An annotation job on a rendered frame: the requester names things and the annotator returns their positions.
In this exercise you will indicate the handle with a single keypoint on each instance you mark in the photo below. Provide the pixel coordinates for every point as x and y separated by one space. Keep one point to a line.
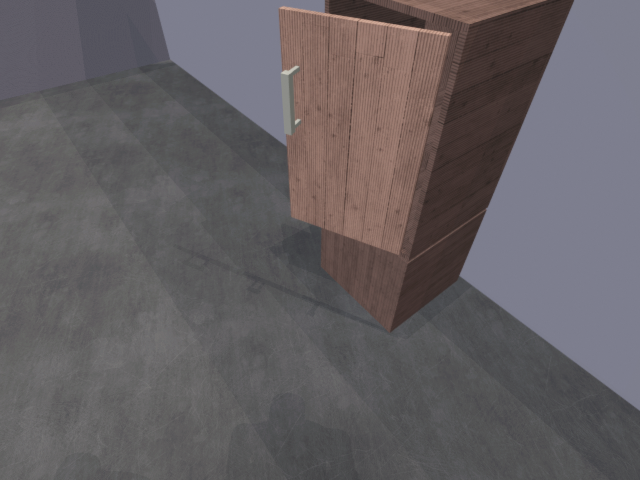
288 100

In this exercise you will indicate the cupboard door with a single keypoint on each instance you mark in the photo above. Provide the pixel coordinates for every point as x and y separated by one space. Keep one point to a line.
365 93

